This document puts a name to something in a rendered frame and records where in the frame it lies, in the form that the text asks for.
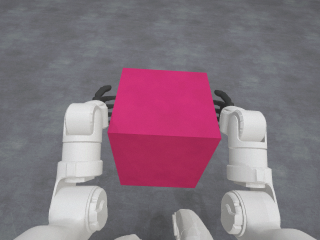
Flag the robot right upper arm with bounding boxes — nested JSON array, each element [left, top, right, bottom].
[[220, 190, 317, 240]]

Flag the right robot hand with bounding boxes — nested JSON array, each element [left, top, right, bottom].
[[213, 90, 234, 128]]

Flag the carton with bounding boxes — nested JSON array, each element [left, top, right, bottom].
[[107, 68, 222, 188]]

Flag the robot left upper arm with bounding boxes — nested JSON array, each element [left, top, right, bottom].
[[13, 185, 108, 240]]

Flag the right robot thigh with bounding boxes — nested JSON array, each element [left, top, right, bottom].
[[172, 209, 214, 240]]

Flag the right robot forearm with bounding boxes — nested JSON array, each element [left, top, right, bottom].
[[219, 106, 281, 225]]

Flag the left robot forearm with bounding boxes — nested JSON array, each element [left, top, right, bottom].
[[48, 100, 109, 222]]

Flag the left robot hand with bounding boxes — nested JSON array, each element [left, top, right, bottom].
[[92, 85, 116, 125]]

